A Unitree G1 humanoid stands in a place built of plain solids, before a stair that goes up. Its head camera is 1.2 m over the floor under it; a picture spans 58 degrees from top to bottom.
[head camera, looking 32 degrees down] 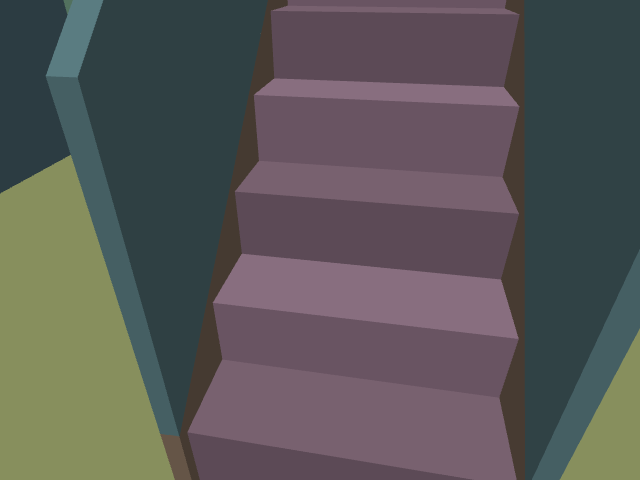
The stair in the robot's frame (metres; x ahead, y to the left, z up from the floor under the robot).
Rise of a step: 0.22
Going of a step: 0.24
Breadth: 0.79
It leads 10 degrees to the right of straight ahead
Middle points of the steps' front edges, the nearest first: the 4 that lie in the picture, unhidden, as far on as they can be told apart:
0.59 -0.06 0.22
0.84 -0.10 0.44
1.08 -0.14 0.65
1.32 -0.18 0.87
